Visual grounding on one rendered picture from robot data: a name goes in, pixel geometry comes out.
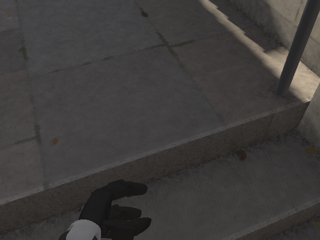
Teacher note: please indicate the stairs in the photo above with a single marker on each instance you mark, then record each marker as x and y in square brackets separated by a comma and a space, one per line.
[259, 180]

